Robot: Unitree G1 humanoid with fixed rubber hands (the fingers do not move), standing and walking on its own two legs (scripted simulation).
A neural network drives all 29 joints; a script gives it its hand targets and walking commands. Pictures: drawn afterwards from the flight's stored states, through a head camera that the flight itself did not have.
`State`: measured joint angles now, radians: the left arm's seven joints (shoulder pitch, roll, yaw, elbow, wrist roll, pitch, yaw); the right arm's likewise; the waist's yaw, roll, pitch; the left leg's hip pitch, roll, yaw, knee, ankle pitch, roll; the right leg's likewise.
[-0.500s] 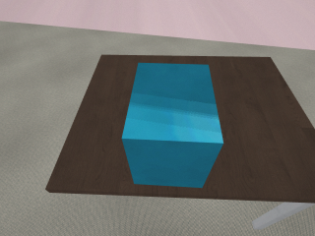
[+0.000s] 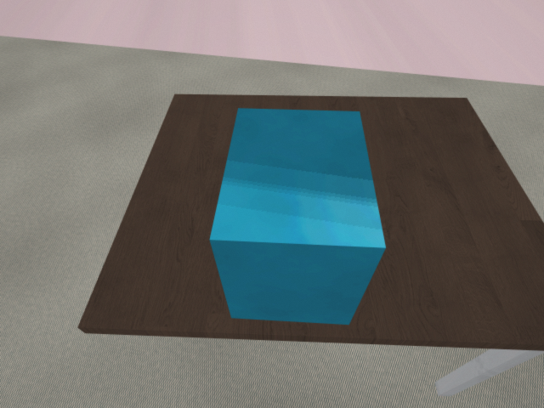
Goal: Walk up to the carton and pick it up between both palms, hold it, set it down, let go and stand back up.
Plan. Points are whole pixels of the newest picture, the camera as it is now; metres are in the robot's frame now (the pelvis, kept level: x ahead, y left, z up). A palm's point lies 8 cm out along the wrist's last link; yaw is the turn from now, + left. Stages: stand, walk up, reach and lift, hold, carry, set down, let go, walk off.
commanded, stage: stand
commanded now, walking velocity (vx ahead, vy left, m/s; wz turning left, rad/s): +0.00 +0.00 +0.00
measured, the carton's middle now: (293, 217) +0.43 -0.02 -0.01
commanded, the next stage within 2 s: none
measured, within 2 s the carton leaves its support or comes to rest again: neither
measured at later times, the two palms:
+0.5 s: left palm out of the picture +0.01 +0.25 -0.13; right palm out of the picture +0.01 -0.25 -0.14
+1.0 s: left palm out of the picture +0.02 +0.26 -0.13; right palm out of the picture +0.02 -0.26 -0.13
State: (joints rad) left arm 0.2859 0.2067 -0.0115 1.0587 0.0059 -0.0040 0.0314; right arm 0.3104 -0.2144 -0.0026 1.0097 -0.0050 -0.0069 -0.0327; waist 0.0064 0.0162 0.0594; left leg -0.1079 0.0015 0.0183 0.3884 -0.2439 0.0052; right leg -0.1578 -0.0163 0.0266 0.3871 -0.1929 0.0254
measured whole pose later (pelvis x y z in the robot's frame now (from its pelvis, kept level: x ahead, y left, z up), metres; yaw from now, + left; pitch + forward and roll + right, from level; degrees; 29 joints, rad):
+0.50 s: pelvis +0.00 +0.00 +0.00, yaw +0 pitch -2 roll +0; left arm 0.28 0.22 -0.01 1.05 0.01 0.00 0.03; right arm 0.30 -0.23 0.00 1.00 0.00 -0.01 -0.03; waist 0.01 0.02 0.06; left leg -0.10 0.00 0.02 0.38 -0.24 0.01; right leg -0.15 -0.02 0.03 0.38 -0.19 0.03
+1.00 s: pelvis +0.00 +0.00 +0.00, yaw +0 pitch -3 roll +0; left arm 0.27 0.24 -0.01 1.04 0.01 0.00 0.03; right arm 0.29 -0.25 0.00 0.99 0.00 -0.01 -0.03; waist 0.01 0.02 0.07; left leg -0.09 0.00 0.02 0.38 -0.24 0.01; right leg -0.14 -0.02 0.03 0.38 -0.19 0.03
